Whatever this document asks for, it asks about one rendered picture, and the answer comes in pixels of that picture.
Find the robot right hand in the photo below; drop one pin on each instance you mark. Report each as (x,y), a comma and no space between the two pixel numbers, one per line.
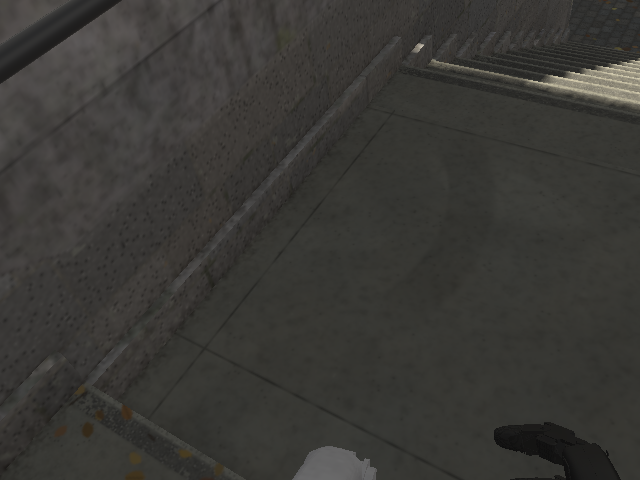
(581,460)

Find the left robot thigh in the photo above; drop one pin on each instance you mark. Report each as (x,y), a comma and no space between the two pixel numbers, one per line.
(332,463)

